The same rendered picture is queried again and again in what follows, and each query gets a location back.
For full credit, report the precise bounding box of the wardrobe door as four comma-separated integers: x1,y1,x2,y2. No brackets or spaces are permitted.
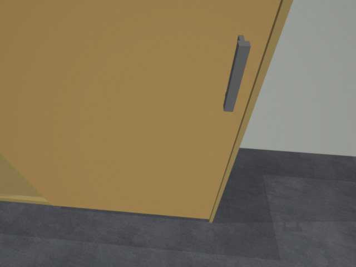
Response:
0,0,281,219
0,154,43,197

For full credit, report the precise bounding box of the handle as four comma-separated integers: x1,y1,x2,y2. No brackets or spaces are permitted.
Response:
223,35,251,112

